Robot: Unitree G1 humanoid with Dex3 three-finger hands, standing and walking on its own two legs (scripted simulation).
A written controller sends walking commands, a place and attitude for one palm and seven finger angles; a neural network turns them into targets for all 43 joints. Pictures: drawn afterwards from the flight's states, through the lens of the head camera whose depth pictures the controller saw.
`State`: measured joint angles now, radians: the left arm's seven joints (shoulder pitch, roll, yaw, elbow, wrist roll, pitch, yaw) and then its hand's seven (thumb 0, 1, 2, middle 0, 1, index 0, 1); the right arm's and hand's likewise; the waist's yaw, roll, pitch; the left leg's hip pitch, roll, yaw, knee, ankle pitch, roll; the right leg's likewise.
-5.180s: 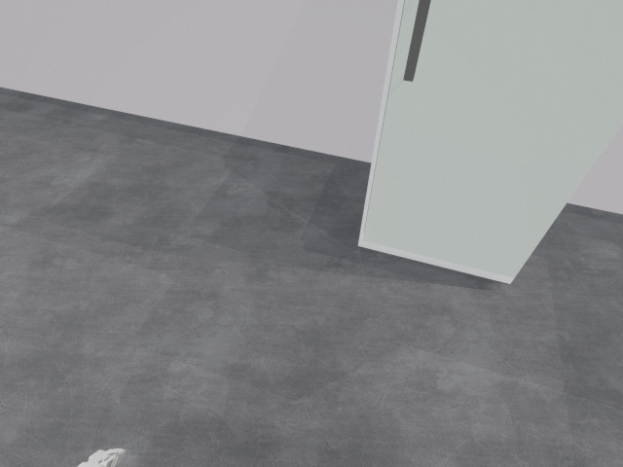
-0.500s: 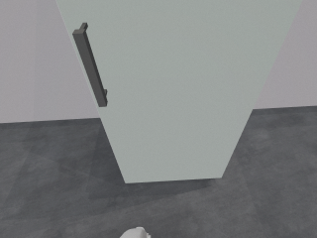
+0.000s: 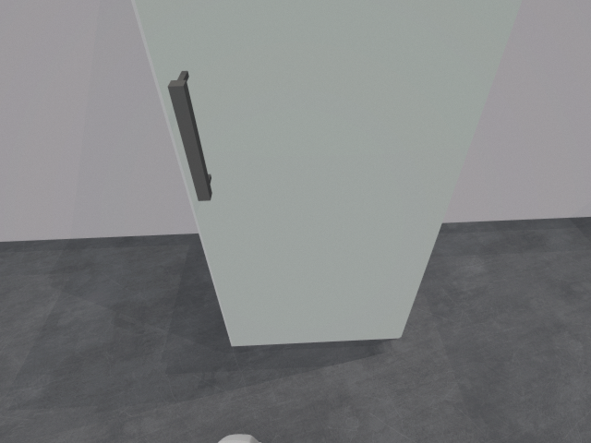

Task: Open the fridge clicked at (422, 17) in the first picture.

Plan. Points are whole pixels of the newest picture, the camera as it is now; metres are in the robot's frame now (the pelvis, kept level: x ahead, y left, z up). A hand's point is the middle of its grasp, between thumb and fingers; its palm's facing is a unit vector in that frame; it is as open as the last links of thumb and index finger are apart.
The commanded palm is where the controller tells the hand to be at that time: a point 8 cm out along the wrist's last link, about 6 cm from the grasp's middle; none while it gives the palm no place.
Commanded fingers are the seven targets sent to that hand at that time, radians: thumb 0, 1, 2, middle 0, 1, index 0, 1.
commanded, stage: come to a stop and stand still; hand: left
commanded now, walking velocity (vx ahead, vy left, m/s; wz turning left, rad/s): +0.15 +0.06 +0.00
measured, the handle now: (195, 140) +0.58 +0.22 +0.15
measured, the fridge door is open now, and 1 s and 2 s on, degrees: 0 0 0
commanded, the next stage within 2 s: look again from close up in 0.86 s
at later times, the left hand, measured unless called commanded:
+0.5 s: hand out of the picture +0.00 +0.20 -0.18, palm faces +0.08 -0.98 -0.17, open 7.4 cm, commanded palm none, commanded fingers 0.00 0.90 0.90 -0.20 -0.30 -0.20 -0.30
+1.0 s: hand out of the picture +0.02 +0.20 -0.18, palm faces +0.04 -0.98 -0.19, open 7.3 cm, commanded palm none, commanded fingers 0.00 0.90 0.90 -0.20 -0.30 -0.20 -0.30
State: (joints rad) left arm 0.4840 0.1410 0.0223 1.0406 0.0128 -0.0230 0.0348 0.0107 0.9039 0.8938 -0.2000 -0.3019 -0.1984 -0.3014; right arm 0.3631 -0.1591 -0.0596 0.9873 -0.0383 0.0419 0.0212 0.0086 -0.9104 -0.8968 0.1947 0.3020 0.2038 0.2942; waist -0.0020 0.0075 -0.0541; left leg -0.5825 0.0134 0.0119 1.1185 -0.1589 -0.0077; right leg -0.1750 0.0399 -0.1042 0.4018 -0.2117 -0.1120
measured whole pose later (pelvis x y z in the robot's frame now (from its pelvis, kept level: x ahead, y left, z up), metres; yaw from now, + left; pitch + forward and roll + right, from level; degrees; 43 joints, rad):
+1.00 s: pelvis +0.03 +0.04 +0.00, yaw +0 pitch +0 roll +1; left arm 0.30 0.12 0.00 1.12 0.01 -0.02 0.04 0.02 0.92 0.89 -0.20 -0.30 -0.20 -0.30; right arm 0.31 -0.11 0.01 1.15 -0.01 -0.02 -0.05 0.00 -0.91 -0.90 0.19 0.30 0.20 0.29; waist 0.01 0.00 0.02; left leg -0.12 0.01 0.08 0.42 -0.30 0.00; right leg -0.18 0.01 -0.08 0.47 -0.28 -0.05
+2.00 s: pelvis +0.03 +0.03 -0.01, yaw +3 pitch +0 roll -1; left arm 0.36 0.13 0.03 1.10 0.02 -0.02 0.03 0.01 0.90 0.89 -0.20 -0.30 -0.20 -0.30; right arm 0.36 -0.10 0.00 1.15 -0.03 0.01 -0.02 0.00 -0.91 -0.90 0.19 0.30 0.20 0.29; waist 0.02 -0.01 0.01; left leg -0.28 0.05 0.06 0.73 -0.45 0.02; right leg -0.17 0.03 -0.15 0.45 -0.29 -0.07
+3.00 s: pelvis +0.13 +0.00 -0.02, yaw +6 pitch +0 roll +2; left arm 0.17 0.23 0.08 0.96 0.04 0.05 0.04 0.00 0.91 0.89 -0.20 -0.30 -0.20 -0.30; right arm 0.13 -0.24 -0.07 0.94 -0.03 0.04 0.00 0.00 -0.92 -0.90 0.19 0.30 0.20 0.29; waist 0.05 -0.05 0.06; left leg -0.32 0.01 0.03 0.79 -0.45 -0.03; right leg -0.45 -0.09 -0.12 0.47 -0.03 -0.04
